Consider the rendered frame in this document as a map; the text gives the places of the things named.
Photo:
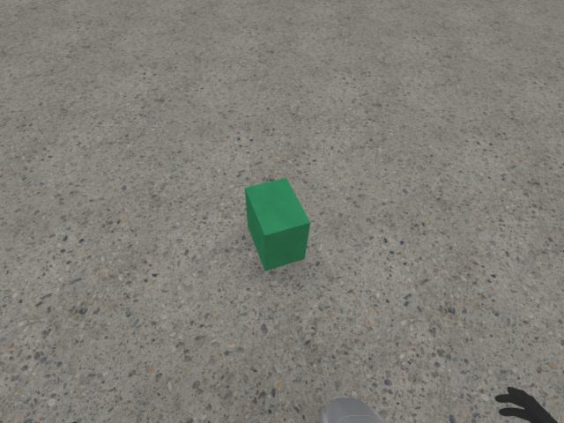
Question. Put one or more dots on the right robot hand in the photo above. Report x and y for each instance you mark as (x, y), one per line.
(533, 412)

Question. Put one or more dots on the carton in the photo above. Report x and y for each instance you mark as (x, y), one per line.
(277, 222)

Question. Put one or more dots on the right robot thigh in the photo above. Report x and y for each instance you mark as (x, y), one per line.
(348, 410)

